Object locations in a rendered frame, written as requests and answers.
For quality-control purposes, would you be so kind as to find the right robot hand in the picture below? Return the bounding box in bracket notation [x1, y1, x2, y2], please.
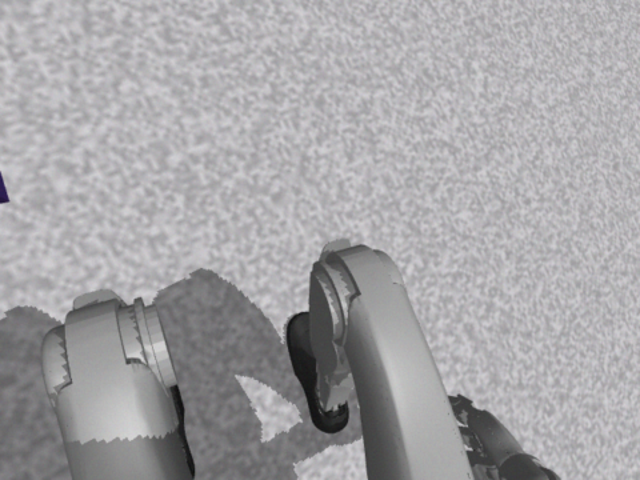
[448, 394, 526, 480]

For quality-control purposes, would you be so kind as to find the left robot foot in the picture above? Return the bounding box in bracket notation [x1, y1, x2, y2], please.
[170, 385, 195, 479]

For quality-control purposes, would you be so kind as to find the right robot foot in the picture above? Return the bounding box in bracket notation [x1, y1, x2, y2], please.
[286, 312, 349, 434]

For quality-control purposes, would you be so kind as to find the small box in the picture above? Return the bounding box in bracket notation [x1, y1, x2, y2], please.
[0, 172, 10, 204]

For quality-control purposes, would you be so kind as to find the right robot arm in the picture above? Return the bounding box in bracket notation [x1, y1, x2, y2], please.
[498, 454, 561, 480]

